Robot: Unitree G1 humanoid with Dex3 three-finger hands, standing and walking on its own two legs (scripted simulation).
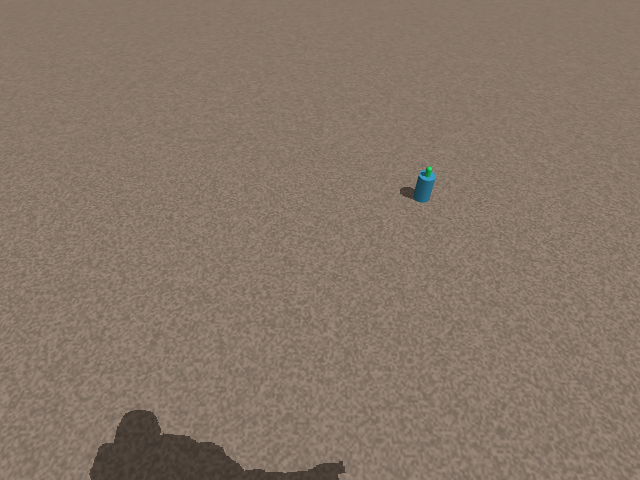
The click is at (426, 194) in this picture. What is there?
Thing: necked bottle
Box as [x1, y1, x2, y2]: [413, 166, 435, 202]
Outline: 429,166 419,173 413,197 420,202 428,200 435,178 435,175 431,171 431,167
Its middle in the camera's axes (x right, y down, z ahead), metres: +0.49 -0.26 +1.81
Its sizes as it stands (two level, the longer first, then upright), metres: 0.079 0.079 0.185
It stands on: the floor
